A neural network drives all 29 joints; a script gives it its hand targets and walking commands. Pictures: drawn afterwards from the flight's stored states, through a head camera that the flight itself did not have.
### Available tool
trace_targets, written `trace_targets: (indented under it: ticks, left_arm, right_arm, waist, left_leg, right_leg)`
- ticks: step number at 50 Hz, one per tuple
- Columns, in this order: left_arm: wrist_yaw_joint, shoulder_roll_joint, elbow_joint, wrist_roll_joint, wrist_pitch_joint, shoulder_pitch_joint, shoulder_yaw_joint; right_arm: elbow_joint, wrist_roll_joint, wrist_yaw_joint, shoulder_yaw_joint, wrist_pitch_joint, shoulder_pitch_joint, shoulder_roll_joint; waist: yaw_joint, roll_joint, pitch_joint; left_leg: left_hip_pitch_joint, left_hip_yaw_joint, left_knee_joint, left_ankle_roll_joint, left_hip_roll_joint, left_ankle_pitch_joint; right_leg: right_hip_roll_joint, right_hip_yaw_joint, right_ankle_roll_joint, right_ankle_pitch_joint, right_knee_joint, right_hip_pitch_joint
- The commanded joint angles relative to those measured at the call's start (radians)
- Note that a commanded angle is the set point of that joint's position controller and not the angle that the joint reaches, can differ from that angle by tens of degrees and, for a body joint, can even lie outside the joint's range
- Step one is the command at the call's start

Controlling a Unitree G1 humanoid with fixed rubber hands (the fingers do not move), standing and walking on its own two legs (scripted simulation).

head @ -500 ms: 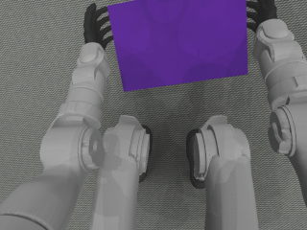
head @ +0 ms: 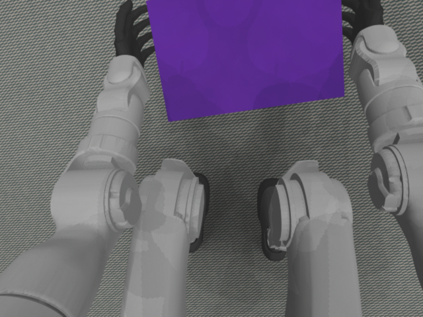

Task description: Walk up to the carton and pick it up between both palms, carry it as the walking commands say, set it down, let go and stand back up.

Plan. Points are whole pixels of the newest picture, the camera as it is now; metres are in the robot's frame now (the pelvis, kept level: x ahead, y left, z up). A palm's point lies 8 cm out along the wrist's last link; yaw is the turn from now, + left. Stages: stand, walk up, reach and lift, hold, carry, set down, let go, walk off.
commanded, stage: set down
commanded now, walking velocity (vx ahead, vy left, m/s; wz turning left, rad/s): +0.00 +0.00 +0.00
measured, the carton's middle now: (244, 58) +0.50 -0.03 -0.24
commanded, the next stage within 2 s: none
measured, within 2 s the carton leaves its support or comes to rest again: neither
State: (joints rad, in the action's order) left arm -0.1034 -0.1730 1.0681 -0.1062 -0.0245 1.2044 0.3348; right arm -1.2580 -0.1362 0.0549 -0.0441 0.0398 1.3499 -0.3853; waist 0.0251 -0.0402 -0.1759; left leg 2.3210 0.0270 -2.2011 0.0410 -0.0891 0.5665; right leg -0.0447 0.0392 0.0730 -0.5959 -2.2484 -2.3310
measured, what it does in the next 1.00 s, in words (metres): stands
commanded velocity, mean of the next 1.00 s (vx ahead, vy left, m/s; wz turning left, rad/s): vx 0.00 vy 0.00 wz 0.00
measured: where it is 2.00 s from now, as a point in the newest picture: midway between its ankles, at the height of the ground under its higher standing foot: (232, 228)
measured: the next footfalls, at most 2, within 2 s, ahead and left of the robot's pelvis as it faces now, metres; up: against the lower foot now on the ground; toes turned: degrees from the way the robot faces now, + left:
none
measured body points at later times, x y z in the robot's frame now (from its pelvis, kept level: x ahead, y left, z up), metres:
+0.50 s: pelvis +0.00 +0.00 +0.00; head +0.35 -0.04 +0.28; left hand +0.49 +0.17 -0.18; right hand +0.52 -0.21 -0.19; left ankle +0.11 +0.11 -0.32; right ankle +0.10 -0.09 -0.32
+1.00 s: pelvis -0.01 +0.01 -0.01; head +0.34 -0.04 +0.26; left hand +0.48 +0.21 -0.19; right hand +0.50 -0.24 -0.20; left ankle +0.11 +0.11 -0.32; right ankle +0.10 -0.09 -0.32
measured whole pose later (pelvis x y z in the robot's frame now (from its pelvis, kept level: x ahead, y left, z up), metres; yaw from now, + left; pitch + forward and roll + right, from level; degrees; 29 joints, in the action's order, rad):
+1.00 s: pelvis -0.01 +0.01 -0.01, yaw +0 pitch +35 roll +3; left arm -0.10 -0.33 1.04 -0.31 -0.01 1.14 0.11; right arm -1.14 -0.22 -0.01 -0.03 0.00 1.27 -0.50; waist 0.03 -0.05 -0.33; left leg 2.29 0.06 -2.23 0.01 -0.05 0.55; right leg 0.00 0.04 0.08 -0.58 -2.28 -2.31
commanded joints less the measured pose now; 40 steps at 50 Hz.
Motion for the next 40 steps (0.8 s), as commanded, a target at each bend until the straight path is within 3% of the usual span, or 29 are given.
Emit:
trace_targets:
  ticks: [1, 3, 4, 6, 12, 13, 14, 15, 17, 18, 19, 20, 21, 22, 23, 24, 25, 26, 29, 30, 31, 32, 34, 35, 36, 37, 38, 39, 40]
  left_arm:
    - [0.188, 0.707, -0.003, 0.01, -0.039, 0.317, -0.254]
    - [0.186, 0.676, -0.014, 0.026, -0.032, 0.318, -0.225]
    - [0.184, 0.679, -0.028, 0.003, -0.03, 0.32, -0.238]
    - [0.177, 0.631, -0.03, 0.003, -0.018, 0.326, -0.24]
    - [0.145, 0.519, 0.015, -0.018, 0.0, 0.23, -0.226]
    - [0.136, 0.458, 0.04, -0.012, 0.003, 0.207, -0.216]
    - [0.118, 0.414, 0.039, -0.008, 0.013, 0.185, -0.206]
    - [0.106, 0.373, 0.033, -0.017, 0.016, 0.188, -0.205]
    - [0.086, 0.3, 0.034, -0.034, 0.033, 0.146, -0.207]
    - [0.077, 0.294, 0.04, -0.046, 0.037, 0.138, -0.212]
    - [0.058, 0.194, 0.042, -0.049, 0.047, 0.109, -0.195]
    - [0.035, 0.099, 0.011, -0.057, 0.055, 0.095, -0.18]
    - [0.013, 0.053, -0.003, -0.085, 0.065, 0.075, -0.19]
    - [0.009, 0.057, -0.002, -0.096, 0.071, 0.042, -0.199]
    - [-0.005, 0.0, -0.011, -0.114, 0.08, 0.055, -0.192]
    - [-0.014, 0.002, -0.049, -0.122, 0.086, 0.051, -0.187]
    - [-0.019, -0.005, -0.061, -0.139, 0.091, 0.066, -0.203]
    - [-0.021, -0.019, -0.101, -0.146, 0.098, 0.081, -0.207]
    - [-0.023, -0.064, -0.088, -0.16, 0.087, 0.063, -0.19]
    - [-0.021, -0.069, -0.134, -0.156, 0.083, 0.063, -0.193]
    - [-0.018, -0.071, -0.092, -0.163, 0.076, 0.069, -0.19]
    - [-0.017, -0.063, -0.117, -0.173, 0.073, 0.086, -0.201]
    - [-0.008, -0.078, -0.123, -0.184, 0.062, 0.106, -0.191]
    - [-0.008, -0.091, -0.104, -0.184, 0.057, 0.096, -0.202]
    - [-0.009, -0.106, -0.123, -0.192, 0.053, 0.12, -0.188]
    - [-0.011, -0.101, -0.089, -0.204, 0.046, 0.121, -0.198]
    - [-0.008, -0.115, -0.133, -0.195, 0.045, 0.144, -0.189]
    - [-0.008, -0.104, -0.119, -0.203, 0.042, 0.153, -0.201]
    - [-0.011, -0.125, -0.101, -0.203, 0.04, 0.134, -0.197]
  right_arm:
    - [0.104, 0.007, -0.204, 0.159, -0.007, 0.316, 0.686]
    - [0.121, 0.004, -0.207, 0.159, -0.006, 0.337, 0.695]
    - [0.116, 0.01, -0.2, 0.164, -0.01, 0.309, 0.684]
    - [0.126, -0.007, -0.195, 0.175, -0.016, 0.312, 0.676]
    - [0.09, -0.002, -0.158, 0.139, -0.033, 0.249, 0.508]
    - [0.063, -0.007, -0.152, 0.131, -0.033, 0.23, 0.444]
    - [0.1, -0.014, -0.14, 0.125, -0.046, 0.247, 0.388]
    - [0.077, -0.012, -0.127, 0.122, -0.046, 0.225, 0.341]
    - [0.087, -0.036, -0.113, 0.137, -0.056, 0.201, 0.289]
    - [0.091, -0.03, -0.099, 0.125, -0.066, 0.186, 0.25]
    - [0.057, -0.041, -0.086, 0.118, -0.065, 0.147, 0.182]
    - [0.087, -0.035, -0.061, 0.09, -0.078, 0.116, 0.077]
    - [0.076, -0.043, -0.042, 0.066, -0.086, 0.1, 0.015]
    - [0.104, -0.072, -0.036, 0.103, -0.093, 0.101, 0.032]
    - [0.092, -0.057, -0.024, 0.069, -0.095, 0.084, -0.026]
    - [0.137, -0.073, -0.02, 0.061, -0.103, 0.1, -0.034]
    - [0.147, -0.068, -0.016, 0.05, -0.106, 0.104, -0.054]
    - [0.153, -0.075, -0.015, 0.06, -0.104, 0.105, -0.071]
    - [0.213, -0.06, -0.006, 0.022, -0.098, 0.136, -0.156]
    - [0.257, -0.075, -0.014, 0.018, -0.1, 0.136, -0.151]
    - [0.23, -0.075, -0.02, 0.017, -0.098, 0.129, -0.153]
    - [0.258, -0.086, -0.022, 0.021, -0.091, 0.163, -0.168]
    - [0.287, -0.086, -0.027, 0.031, -0.086, 0.185, -0.167]
    - [0.287, -0.083, -0.032, 0.006, -0.085, 0.206, -0.207]
    - [0.265, -0.077, -0.033, 0.006, -0.083, 0.196, -0.216]
    - [0.253, -0.074, -0.032, -0.003, -0.079, 0.186, -0.238]
    - [0.283, -0.078, -0.033, -0.006, -0.073, 0.22, -0.235]
    - [0.254, -0.063, -0.035, -0.005, -0.068, 0.197, -0.246]
    - [0.241, -0.076, -0.041, 0.0, -0.069, 0.189, -0.239]
  waist:
    - [-0.045, 0.074, 0.778]
    - [-0.015, 0.094, 0.787]
    - [-0.032, 0.117, 0.83]
    - [-0.01, 0.114, 0.826]
    - [-0.022, 0.112, 0.817]
    - [-0.021, 0.101, 0.788]
    - [0.004, 0.101, 0.789]
    - [-0.025, 0.109, 0.784]
    - [0.003, 0.113, 0.805]
    - [-0.024, 0.124, 0.82]
    - [-0.001, 0.109, 0.8]
    - [-0.029, 0.13, 0.772]
    - [-0.032, 0.084, 0.813]
    - [0.002, 0.113, 0.844]
    - [-0.035, 0.121, 0.863]
    - [-0.02, 0.12, 0.87]
    - [-0.04, 0.13, 0.912]
    - [-0.018, 0.127, 0.933]
    - [-0.034, 0.14, 0.971]
    - [-0.026, 0.123, 0.945]
    - [-0.04, 0.128, 0.936]
    - [-0.021, 0.107, 0.928]
    - [-0.035, 0.154, 0.918]
    - [-0.039, 0.132, 0.921]
    - [-0.041, 0.159, 0.893]
    - [-0.062, 0.146, 0.898]
    - [-0.036, 0.141, 0.876]
    - [-0.068, 0.137, 0.854]
    - [-0.055, 0.156, 0.885]
  left_leg:
    - [-0.328, -0.011, 0.124, -0.03, -0.009, -0.264]
    - [-0.296, 0.001, 0.114, -0.031, -0.01, -0.253]
    - [-0.289, 0.001, 0.107, -0.026, -0.006, -0.265]
    - [-0.3, 0.01, 0.105, -0.027, -0.004, -0.282]
    - [-0.33, 0.008, 0.109, -0.023, 0.004, -0.268]
    - [-0.318, 0.006, 0.108, -0.021, 0.009, -0.262]
    - [-0.327, 0.002, 0.116, -0.019, 0.008, -0.26]
    - [-0.33, -0.012, 0.113, -0.019, 0.018, -0.258]
    - [-0.339, 0.005, 0.109, -0.019, 0.017, -0.258]
    - [-0.356, -0.005, 0.112, -0.021, 0.022, -0.272]
    - [-0.348, 0.001, 0.113, -0.02, 0.024, -0.265]
    - [-0.347, -0.014, 0.118, -0.02, 0.025, -0.264]
    - [-0.377, -0.011, 0.125, -0.007, 0.032, -0.273]
    - [-0.384, -0.004, 0.119, -0.016, 0.031, -0.299]
    - [-0.405, -0.007, 0.108, -0.011, 0.029, -0.319]
    - [-0.406, -0.018, 0.119, -0.014, 0.033, -0.321]
    - [-0.442, -0.026, 0.105, -0.018, 0.034, -0.376]
    - [-0.447, -0.023, 0.106, -0.016, 0.031, -0.397]
    - [-0.441, -0.032, 0.103, -0.017, 0.042, -0.388]
    - [-0.442, -0.037, 0.117, -0.021, 0.045, -0.365]
    - [-0.442, -0.031, 0.11, -0.017, 0.045, -0.357]
    - [-0.432, -0.023, 0.108, -0.017, 0.046, -0.332]
    - [-0.407, -0.025, 0.111, -0.021, 0.053, -0.293]
    - [-0.426, -0.03, 0.114, -0.023, 0.056, -0.296]
    - [-0.403, -0.033, 0.122, -0.02, 0.054, -0.256]
    - [-0.425, -0.038, 0.118, -0.018, 0.06, -0.256]
    - [-0.408, -0.035, 0.12, -0.018, 0.061, -0.24]
    - [-0.402, -0.033, 0.117, -0.018, 0.059, -0.234]
    - [-0.428, -0.039, 0.115, -0.021, 0.059, -0.23]
  right_leg:
    - [-0.012, -0.117, -0.009, 0.324, 0.22, 0.45]
    - [-0.009, -0.137, -0.009, 0.316, 0.222, 0.458]
    - [-0.001, -0.141, -0.007, 0.337, 0.232, 0.529]
    - [-0.006, -0.142, -0.016, 0.365, 0.223, 0.5]
    - [0.002, -0.139, -0.019, 0.317, 0.231, 0.516]
    - [0.009, -0.138, -0.021, 0.328, 0.217, 0.494]
    - [0.011, -0.138, -0.023, 0.312, 0.22, 0.495]
    - [0.017, -0.142, -0.025, 0.308, 0.215, 0.485]
    - [0.022, -0.156, -0.025, 0.3, 0.226, 0.503]
    - [0.02, -0.155, -0.035, 0.324, 0.231, 0.54]
    - [0.032, -0.165, -0.031, 0.323, 0.223, 0.53]
    - [0.028, -0.156, -0.038, 0.308, 0.227, 0.494]
    - [0.042, -0.163, -0.034, 0.319, 0.232, 0.536]
    - [0.042, -0.178, -0.041, 0.342, 0.239, 0.57]
    - [0.046, -0.17, -0.044, 0.358, 0.229, 0.565]
    - [0.042, -0.166, -0.046, 0.364, 0.223, 0.558]
    - [0.048, -0.168, -0.048, 0.417, 0.211, 0.574]
    - [0.052, -0.172, -0.044, 0.436, 0.206, 0.601]
    - [0.066, -0.186, -0.051, 0.458, 0.203, 0.651]
    - [0.058, -0.174, -0.05, 0.415, 0.192, 0.614]
    - [0.064, -0.174, -0.047, 0.409, 0.2, 0.612]
    - [0.066, -0.18, -0.042, 0.378, 0.214, 0.616]
    - [0.069, -0.173, -0.049, 0.354, 0.212, 0.637]
    - [0.075, -0.161, -0.049, 0.343, 0.198, 0.622]
    - [0.076, -0.153, -0.044, 0.302, 0.197, 0.61]
    - [0.079, -0.153, -0.042, 0.304, 0.201, 0.625]
    - [0.08, -0.163, -0.044, 0.282, 0.204, 0.617]
    - [0.082, -0.164, -0.042, 0.285, 0.199, 0.605]
    - [0.084, -0.146, -0.042, 0.266, 0.193, 0.616]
